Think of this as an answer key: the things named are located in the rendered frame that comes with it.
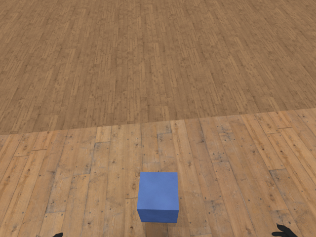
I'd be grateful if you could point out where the right robot hand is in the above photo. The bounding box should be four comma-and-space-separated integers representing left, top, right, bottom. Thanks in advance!
272, 224, 297, 237

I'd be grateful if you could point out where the carton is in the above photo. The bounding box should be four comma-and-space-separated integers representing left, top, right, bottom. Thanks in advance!
137, 172, 179, 223

